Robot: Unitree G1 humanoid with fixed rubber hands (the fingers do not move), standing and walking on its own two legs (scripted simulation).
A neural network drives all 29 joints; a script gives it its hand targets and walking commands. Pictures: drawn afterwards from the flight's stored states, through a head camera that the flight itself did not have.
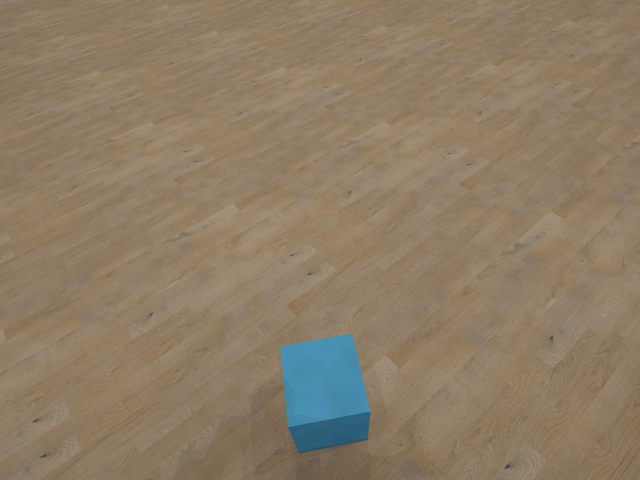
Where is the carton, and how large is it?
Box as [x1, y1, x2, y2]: [280, 334, 369, 452]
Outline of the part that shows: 351,334 280,346 288,427 299,452 367,439 369,407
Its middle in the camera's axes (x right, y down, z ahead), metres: +0.01 +0.43 +1.08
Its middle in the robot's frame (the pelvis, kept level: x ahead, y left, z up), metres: +0.45 +0.07 -0.62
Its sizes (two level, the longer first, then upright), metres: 0.210 0.200 0.250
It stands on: the floor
